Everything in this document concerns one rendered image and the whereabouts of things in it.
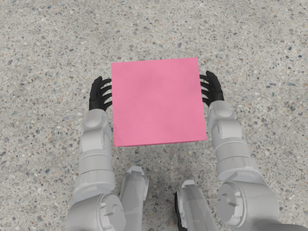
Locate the carton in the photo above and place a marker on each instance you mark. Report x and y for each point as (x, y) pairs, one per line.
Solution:
(157, 102)

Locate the robot left thigh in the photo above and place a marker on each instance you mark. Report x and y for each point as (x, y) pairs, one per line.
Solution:
(133, 193)

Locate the left robot upper arm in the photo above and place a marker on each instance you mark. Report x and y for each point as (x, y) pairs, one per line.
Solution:
(103, 212)

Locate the robot left shin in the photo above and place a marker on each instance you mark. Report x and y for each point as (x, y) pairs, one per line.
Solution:
(133, 168)

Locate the right robot upper arm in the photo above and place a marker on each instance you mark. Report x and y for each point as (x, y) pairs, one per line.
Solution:
(246, 206)

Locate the robot right hand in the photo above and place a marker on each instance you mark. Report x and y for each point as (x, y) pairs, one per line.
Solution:
(214, 92)

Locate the robot right forearm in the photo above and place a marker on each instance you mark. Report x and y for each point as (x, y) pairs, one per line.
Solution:
(233, 158)

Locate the robot left forearm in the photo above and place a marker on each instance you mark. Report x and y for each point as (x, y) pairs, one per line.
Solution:
(95, 175)

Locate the robot left hand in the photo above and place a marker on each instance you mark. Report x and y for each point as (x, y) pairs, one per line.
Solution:
(97, 99)

